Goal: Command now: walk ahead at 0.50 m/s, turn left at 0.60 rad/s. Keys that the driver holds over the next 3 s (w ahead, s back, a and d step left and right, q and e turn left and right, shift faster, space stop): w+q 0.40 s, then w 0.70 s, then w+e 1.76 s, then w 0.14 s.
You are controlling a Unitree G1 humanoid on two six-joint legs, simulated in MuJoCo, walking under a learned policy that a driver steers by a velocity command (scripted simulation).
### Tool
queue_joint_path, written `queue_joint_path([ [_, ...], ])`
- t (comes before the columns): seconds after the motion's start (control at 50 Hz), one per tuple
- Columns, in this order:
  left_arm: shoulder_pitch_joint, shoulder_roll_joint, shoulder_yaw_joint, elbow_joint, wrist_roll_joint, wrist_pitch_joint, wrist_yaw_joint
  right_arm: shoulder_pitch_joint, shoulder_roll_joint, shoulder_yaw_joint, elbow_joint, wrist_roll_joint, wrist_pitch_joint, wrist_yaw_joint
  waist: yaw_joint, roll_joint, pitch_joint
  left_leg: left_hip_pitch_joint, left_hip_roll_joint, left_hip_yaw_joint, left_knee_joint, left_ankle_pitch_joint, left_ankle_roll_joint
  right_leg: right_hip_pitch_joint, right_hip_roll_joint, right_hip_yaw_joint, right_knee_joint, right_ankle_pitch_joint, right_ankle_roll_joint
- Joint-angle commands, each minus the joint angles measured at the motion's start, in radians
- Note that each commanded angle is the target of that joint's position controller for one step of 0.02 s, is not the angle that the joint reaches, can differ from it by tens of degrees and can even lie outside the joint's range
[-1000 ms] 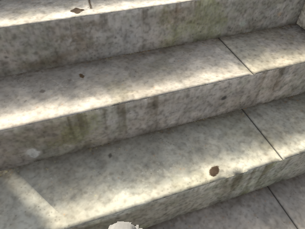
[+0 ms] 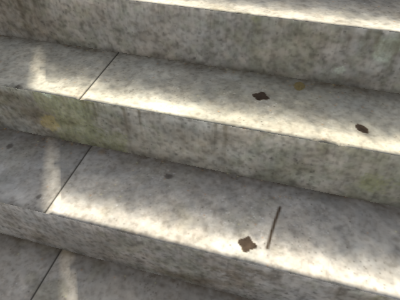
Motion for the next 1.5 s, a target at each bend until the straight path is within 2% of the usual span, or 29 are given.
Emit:
queue_joint_path([
  [0.02, -0.153, -0.077, -0.031, -0.076, 0.034, -0.043, -0.017, -0.010, 0.081, 0.041, -0.033, 0.008, 0.011, 0.020, -0.080, -0.025, 0.082, -0.101, 0.044, 0.024, 0.025, 0.011, 0.013, 0.010, -0.187, 0.168, -0.455, 0.182, -0.090],
  [0.24, 0.392, -0.092, -0.078, 0.155, 0.117, -0.050, -0.050, -0.453, 0.090, 0.099, -0.272, 0.014, 0.080, -0.043, 0.061, -0.065, 0.181, -0.620, 0.118, 0.128, -0.094, -0.077, 0.051, 0.621, -0.314, 0.111, -0.607, 0.504, -0.128],
  [0.3, 0.249, -0.038, -0.069, 0.108, 0.043, -0.047, -0.100, -0.627, 0.087, 0.099, -0.361, 0.002, 0.146, -0.022, -0.015, -0.114, 0.181, -0.182, 0.130, 0.380, -0.329, -0.357, 0.042, 0.302, -0.305, -0.039, -0.748, 0.862, -0.104],
  [0.34, 0.283, 0.102, -0.047, 0.102, -0.001, -0.106, -0.086, -0.496, 0.095, 0.083, -0.360, 0.031, 0.143, 0.015, -0.111, -0.227, 0.099, 0.153, 0.007, 0.464, -0.306, -0.326, 0.002, 0.261, -0.308, -0.098, -0.585, 1.882, -0.090],
  [0.38, 0.237, 0.231, -0.004, 0.051, -0.025, -0.126, -0.063, -0.263, 0.061, 0.062, -0.292, 0.030, 0.112, 0.006, -0.186, -0.300, 0.086, 0.342, -0.097, 0.459, -0.708, -0.418, -0.039, 0.483, -0.361, -0.079, -0.429, 2.125, -0.076],
  [0.4, 0.223, 0.249, 0.008, 0.047, 0.021, -0.131, -0.086, -0.080, -0.011, 0.039, -0.256, 0.038, 0.110, -0.020, -0.235, -0.316, -0.077, 0.705, -0.102, 0.350, -0.718, -0.339, -0.009, 0.342, -0.346, -0.028, -0.229, 2.229, -0.053],
  [0.42, 0.183, 0.212, 0.014, 0.007, 0.060, -0.128, -0.107, 0.191, -0.074, 0.015, -0.150, 0.040, 0.104, -0.037, -0.277, -0.201, -0.201, 1.116, -0.052, 0.113, -0.846, -0.124, 0.031, 0.052, -0.267, 0.049, 0.058, 1.876, -0.020],
  [0.44, 0.134, 0.124, 0.005, -0.014, 0.060, -0.104, -0.141, 0.399, -0.113, -0.004, -0.054, -0.028, 0.102, -0.061, -0.294, -0.056, -0.203, 1.350, 0.077, -0.257, -1.226, -0.144, 0.099, -0.276, -0.080, 0.090, 0.401, 0.712, -0.020],
  [0.46, 0.098, 0.081, 0.023, -0.015, -0.029, -0.069, -0.151, 0.475, -0.155, -0.032, -0.034, -0.072, 0.098, -0.062, -0.288, -0.029, -0.128, 1.118, 0.195, -0.604, -1.495, -0.337, 0.106, -0.367, 0.025, 0.349, 0.963, 0.476, -0.041],
  [0.48, 0.096, 0.046, 0.032, -0.018, -0.030, -0.065, -0.155, 0.438, -0.147, -0.032, 0.005, -0.067, 0.078, -0.065, -0.250, 0.048, -0.073, 0.970, 0.227, -0.651, -1.527, -0.372, 0.118, -0.461, 0.064, 0.519, 1.305, 0.552, -0.063],
  [0.52, -0.046, -0.035, 0.009, -0.085, -0.007, -0.074, -0.122, 0.285, 0.011, 0.009, 0.067, -0.030, 0.038, -0.047, -0.110, -0.022, 0.029, 0.836, 0.171, -0.460, -1.454, -0.429, 0.093, -0.672, 0.086, 0.526, 1.524, 0.471, -0.137],
  [0.56, -0.094, -0.070, -0.016, -0.145, -0.021, -0.051, -0.086, 0.095, 0.134, 0.056, 0.082, -0.064, 0.028, -0.014, 0.025, -0.149, 0.075, 0.680, 0.184, -0.255, -1.496, -0.345, 0.021, -0.751, 0.011, 0.478, 1.531, 0.440, -0.207],
  [0.6, -0.106, -0.062, -0.032, -0.171, -0.040, -0.015, -0.079, 0.010, 0.143, 0.067, 0.074, -0.058, 0.018, -0.018, 0.080, -0.010, 0.134, 0.570, 0.175, -0.119, -1.596, -0.323, 0.011, -0.832, 0.005, 0.397, 1.771, 0.164, -0.214],
  [0.68, -0.372, -0.006, -0.046, -0.346, -0.056, -0.025, -0.056, 0.154, 0.075, 0.090, 0.092, -0.141, -0.023, -0.034, 0.058, -0.127, 0.105, 0.454, 0.075, 0.102, -1.632, -0.400, -0.114, -0.760, -0.056, 0.289, 1.403, 0.326, -0.219],
  [0.74, -0.568, 0.063, -0.041, -0.439, -0.056, 0.002, -0.041, 0.179, -0.045, 0.078, -0.002, -0.059, -0.028, -0.021, 0.009, 0.009, 0.071, 0.223, 0.100, 0.126, -1.869, -0.092, -0.034, -0.207, -0.042, 0.165, 0.916, 0.181, -0.034],
  [0.82, -0.397, 0.093, -0.015, -0.449, -0.029, 0.061, -0.032, 0.310, -0.205, 0.009, 0.033, 0.029, -0.073, 0.012, 0.051, 0.164, -0.008, 1.093, 0.291, 0.065, -1.585, 1.189, 0.068, -0.360, 0.128, 0.057, 0.405, -0.085, 0.014],
  [0.84, -0.307, 0.172, 0.014, -0.413, -0.043, 0.052, -0.032, 0.419, -0.144, 0.011, 0.062, -0.038, -0.071, 0.030, 0.000, 0.079, -0.161, 1.104, 0.220, 0.158, -1.376, 1.400, 0.011, -0.191, 0.100, 0.158, 0.497, 0.246, -0.090],
  [0.88, 0.130, 0.201, 0.037, -0.243, 0.006, 0.052, -0.004, 0.347, 0.055, 0.041, 0.059, -0.080, -0.031, 0.053, 0.151, -0.272, -0.237, 0.459, 0.008, 0.045, -0.914, 0.194, -0.066, 0.329, -0.120, 0.885, -0.074, -0.068, -0.297],
  [0.9, 0.196, 0.202, 0.041, -0.228, 0.046, 0.027, 0.007, 0.221, 0.019, 0.011, 0.053, -0.017, -0.017, 0.036, 0.222, -0.357, -0.034, 0.159, -0.107, -0.145, -0.404, -0.084, -0.098, 0.270, -0.171, 1.199, -0.293, -0.417, -0.295],
  [0.98, -0.028, -0.026, 0.004, -0.080, -0.020, -0.018, -0.009, 0.056, 0.038, 0.035, -0.038, -0.025, -0.029, -0.045, 0.007, 0.005, 0.079, -0.092, -0.066, -0.125, -0.154, -0.037, -0.032, 0.126, -0.148, 0.784, -0.141, -0.062, -0.185],
  [1.06, -0.004, -0.066, -0.004, 0.002, -0.089, -0.105, 0.049, -0.090, 0.164, 0.077, -0.250, -0.052, 0.006, -0.097, -0.109, -0.052, 0.229, -0.071, 0.051, 0.118, -0.071, -0.260, -0.171, -0.049, -0.130, 0.561, -0.374, -0.112, -0.115],
  [1.12, 0.003, 0.006, 0.015, -0.054, -0.078, -0.095, 0.072, -0.124, 0.083, 0.069, -0.329, -0.030, 0.009, -0.093, -0.099, -0.035, 0.259, 0.060, 0.128, 0.175, -0.361, -0.162, -0.213, -0.124, -0.118, 0.507, -0.480, 0.001, -0.131],
  [1.14, -0.034, 0.007, -0.005, -0.086, 0.034, -0.086, 0.030, -0.153, 0.021, 0.077, -0.266, -0.037, 0.031, -0.039, -0.018, -0.063, -0.052, 0.062, 0.098, 0.178, -0.353, -0.022, -0.169, -0.015, -0.088, 0.480, -0.376, 0.136, -0.149],
  [1.22, 0.361, -0.003, -0.013, 0.014, 0.026, -0.065, 0.009, -0.217, 0.050, 0.084, -0.281, -0.077, 0.021, -0.030, 0.095, -0.173, 0.098, -0.374, 0.096, 0.212, -0.100, -0.288, -0.112, 0.459, -0.184, 0.604, -0.313, 0.359, -0.242],
  [1.3, 0.540, -0.078, -0.018, 0.134, 0.073, -0.056, 0.010, -0.514, 0.130, 0.142, -0.428, -0.042, 0.011, -0.065, 0.169, -0.163, 0.257, -1.046, 0.133, 0.105, 0.139, -0.633, -0.055, 0.909, -0.337, 0.766, -0.347, 0.318, -0.236],
  [1.38, 0.340, -0.048, -0.022, 0.085, 0.044, -0.032, -0.098, -0.887, 0.223, 0.195, -0.624, -0.033, 0.075, -0.027, 0.063, -0.195, 0.243, 0.360, 0.145, 0.277, -0.444, -0.379, -0.078, -0.383, -0.215, 0.509, -0.860, 0.151, -0.209],
  [1.44, 0.215, 0.183, 0.035, -0.013, -0.062, -0.116, -0.124, -0.397, -0.024, 0.083, -0.423, -0.002, 0.090, -0.013, -0.153, -0.267, 0.015, 0.668, -0.033, 0.398, -0.696, -0.383, -0.140, 0.149, -0.194, 0.345, -0.519, 1.562, -0.101],
  [1.46, 0.251, 0.143, 0.045, -0.014, -0.033, -0.133, -0.121, -0.205, -0.037, 0.068, -0.348, -0.031, 0.078, -0.032, -0.141, -0.182, -0.131, 0.930, 0.036, 0.240, -0.753, -0.152, -0.071, 0.066, -0.185, 0.359, -0.237, 1.557, -0.038],
  [1.5, 0.357, -0.063, 0.021, -0.004, 0.015, -0.105, -0.124, 0.272, -0.092, 0.038, -0.172, -0.042, 0.066, -0.046, -0.210, 0.192, -0.446, 1.335, 0.372, -0.557, -1.322, -0.510, 0.072, -0.267, 0.042, 0.522, 0.397, 0.355, -0.064],
])
Next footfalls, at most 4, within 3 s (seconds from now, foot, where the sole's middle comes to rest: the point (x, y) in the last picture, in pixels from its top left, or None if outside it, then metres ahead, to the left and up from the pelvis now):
0.38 left None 0.38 0.16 -0.56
0.82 right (221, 220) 0.63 0.00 -0.37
1.44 left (92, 84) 0.99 0.40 -0.19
2.02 right None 1.25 0.17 0.00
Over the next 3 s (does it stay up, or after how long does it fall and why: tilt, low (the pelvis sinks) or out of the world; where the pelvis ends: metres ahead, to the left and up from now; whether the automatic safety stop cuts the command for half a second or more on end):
stays up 1.57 0.22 0.95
